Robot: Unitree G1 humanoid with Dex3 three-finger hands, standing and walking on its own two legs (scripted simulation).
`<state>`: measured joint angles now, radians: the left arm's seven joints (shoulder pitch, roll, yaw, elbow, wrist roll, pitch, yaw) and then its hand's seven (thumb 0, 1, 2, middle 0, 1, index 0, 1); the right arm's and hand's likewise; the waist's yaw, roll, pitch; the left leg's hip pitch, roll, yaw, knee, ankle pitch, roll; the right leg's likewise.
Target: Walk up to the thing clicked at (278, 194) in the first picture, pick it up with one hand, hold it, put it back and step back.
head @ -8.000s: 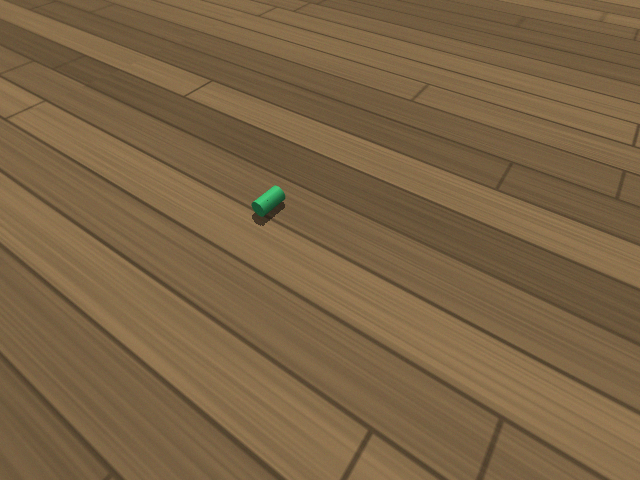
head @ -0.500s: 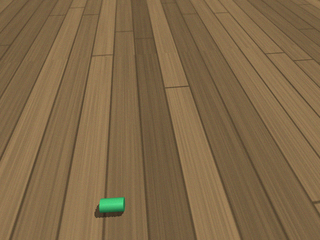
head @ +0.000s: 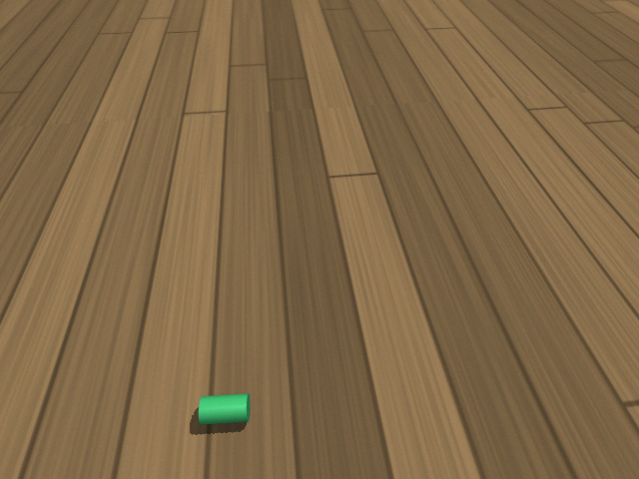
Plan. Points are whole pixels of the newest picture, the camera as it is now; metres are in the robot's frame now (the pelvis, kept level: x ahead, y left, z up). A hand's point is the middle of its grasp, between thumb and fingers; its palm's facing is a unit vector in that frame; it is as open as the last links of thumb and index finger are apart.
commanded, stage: stand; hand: left
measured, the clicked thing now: (225, 408) +0.44 +0.28 -0.74
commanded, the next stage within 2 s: walk up in 0.40 s
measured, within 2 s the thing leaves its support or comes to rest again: neither
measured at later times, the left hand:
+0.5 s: hand out of the picture +0.07 +0.26 -0.16, palm faces -0.02 -0.93 -0.36, open 7.4 cm
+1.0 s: hand out of the picture +0.09 +0.28 -0.16, palm faces -0.04 -0.91 -0.40, open 7.4 cm
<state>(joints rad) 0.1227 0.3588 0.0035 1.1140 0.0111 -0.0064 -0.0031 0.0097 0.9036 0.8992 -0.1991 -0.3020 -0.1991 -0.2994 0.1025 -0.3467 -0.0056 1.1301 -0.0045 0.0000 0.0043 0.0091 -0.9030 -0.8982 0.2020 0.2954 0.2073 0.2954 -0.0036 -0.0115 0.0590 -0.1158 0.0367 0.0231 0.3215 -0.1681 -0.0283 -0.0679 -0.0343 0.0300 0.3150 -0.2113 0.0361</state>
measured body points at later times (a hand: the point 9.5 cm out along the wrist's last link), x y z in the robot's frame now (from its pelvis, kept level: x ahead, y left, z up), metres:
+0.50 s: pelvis +0.00 +0.00 +0.00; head +0.01 +0.00 +0.45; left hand +0.07 +0.31 -0.13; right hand +0.07 -0.30 -0.13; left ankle +0.00 +0.14 -0.75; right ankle -0.02 -0.14 -0.75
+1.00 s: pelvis +0.01 +0.02 -0.01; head +0.02 +0.01 +0.44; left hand +0.09 +0.33 -0.13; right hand +0.10 -0.29 -0.14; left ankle +0.00 +0.14 -0.75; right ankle -0.02 -0.14 -0.75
